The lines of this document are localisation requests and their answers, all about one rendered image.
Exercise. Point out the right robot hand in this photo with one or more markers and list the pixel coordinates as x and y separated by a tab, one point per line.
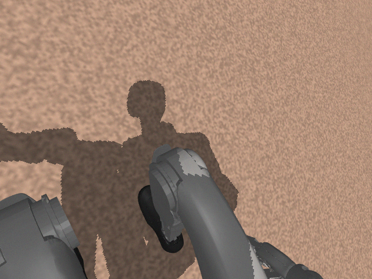
269	256

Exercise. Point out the right robot foot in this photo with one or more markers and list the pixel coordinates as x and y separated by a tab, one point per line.
153	219

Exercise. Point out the left robot foot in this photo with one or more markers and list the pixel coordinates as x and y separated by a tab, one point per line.
80	260

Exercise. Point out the right robot arm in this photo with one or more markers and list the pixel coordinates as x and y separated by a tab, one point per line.
299	271

